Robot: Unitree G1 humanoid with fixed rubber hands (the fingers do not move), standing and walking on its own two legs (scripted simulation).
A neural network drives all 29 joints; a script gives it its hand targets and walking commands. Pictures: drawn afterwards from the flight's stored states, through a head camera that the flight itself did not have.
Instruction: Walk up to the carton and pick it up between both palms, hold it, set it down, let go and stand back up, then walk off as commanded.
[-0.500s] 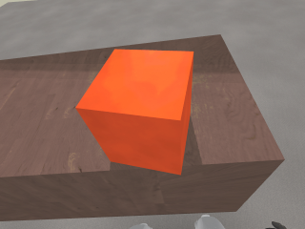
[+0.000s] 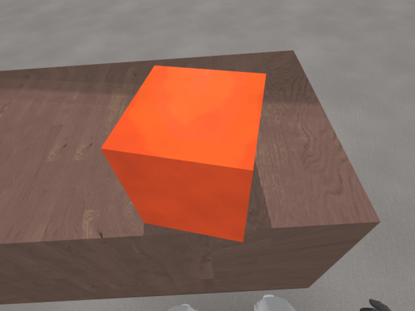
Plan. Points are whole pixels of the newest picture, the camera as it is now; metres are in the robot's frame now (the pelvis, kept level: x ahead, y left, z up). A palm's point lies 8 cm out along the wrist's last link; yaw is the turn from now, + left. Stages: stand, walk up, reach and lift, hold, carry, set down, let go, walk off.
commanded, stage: walk up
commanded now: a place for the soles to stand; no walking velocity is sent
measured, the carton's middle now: (199, 155) +0.42 +0.04 +0.06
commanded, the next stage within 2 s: reach and lift in 0.78 s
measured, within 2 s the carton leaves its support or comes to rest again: neither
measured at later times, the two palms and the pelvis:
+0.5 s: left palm out of the picture +0.07 +0.31 -0.09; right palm out of the picture +0.10 -0.30 -0.11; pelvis +0.00 +0.00 +0.00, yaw -1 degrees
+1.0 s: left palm out of the picture +0.13 +0.29 -0.10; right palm out of the picture +0.11 -0.30 -0.11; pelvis -0.01 +0.00 +0.00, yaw -1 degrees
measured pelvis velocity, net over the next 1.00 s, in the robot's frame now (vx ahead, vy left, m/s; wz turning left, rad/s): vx -0.01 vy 0.00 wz -0.02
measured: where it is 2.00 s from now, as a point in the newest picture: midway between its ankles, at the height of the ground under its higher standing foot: outside the picture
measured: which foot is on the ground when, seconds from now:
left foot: down 0.00-1.00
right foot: down 0.00-1.00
